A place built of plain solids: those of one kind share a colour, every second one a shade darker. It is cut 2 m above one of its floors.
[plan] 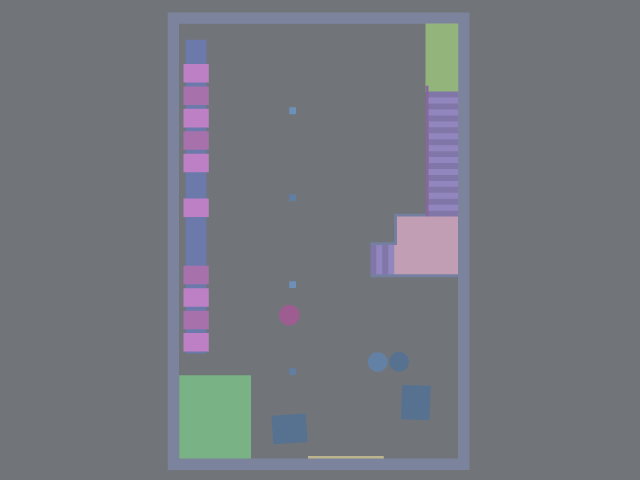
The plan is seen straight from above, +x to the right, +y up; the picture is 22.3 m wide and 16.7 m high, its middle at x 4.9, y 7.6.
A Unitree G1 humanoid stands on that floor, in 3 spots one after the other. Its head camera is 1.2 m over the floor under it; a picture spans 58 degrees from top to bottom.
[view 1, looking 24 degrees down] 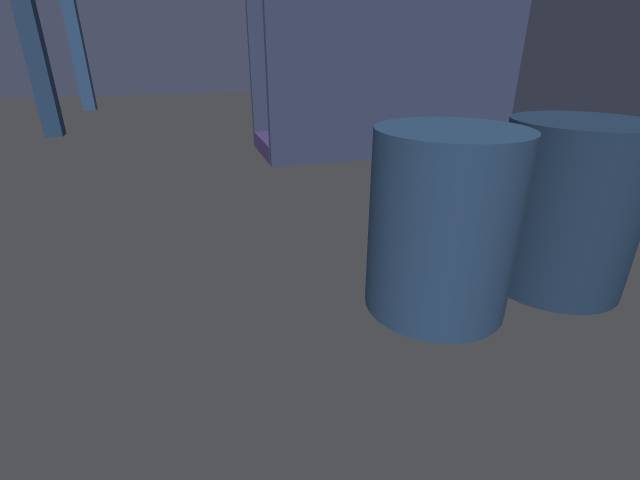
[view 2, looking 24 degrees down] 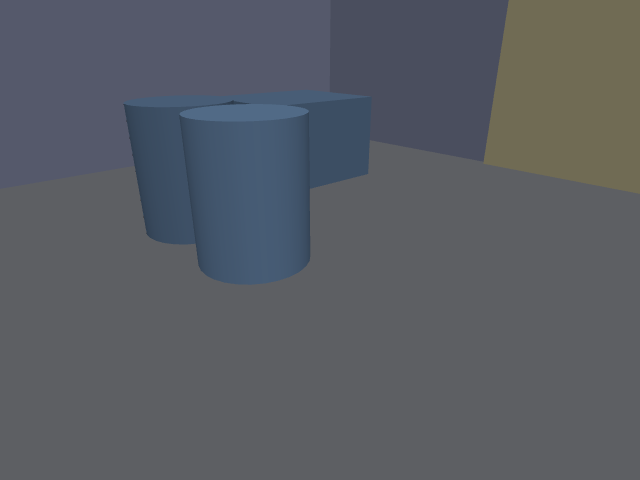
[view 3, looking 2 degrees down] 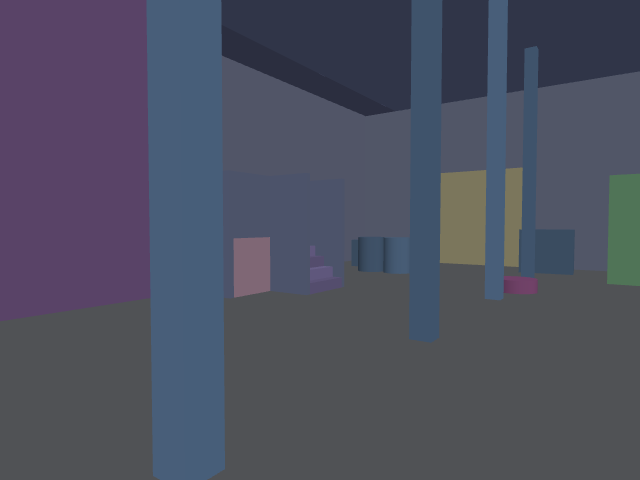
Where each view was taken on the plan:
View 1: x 5.80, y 1.70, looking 73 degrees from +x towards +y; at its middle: ground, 2.95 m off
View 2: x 4.86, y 4.72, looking -43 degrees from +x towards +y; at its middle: ground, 2.95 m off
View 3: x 2.25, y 13.42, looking -55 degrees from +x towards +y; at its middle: stair_low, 8.57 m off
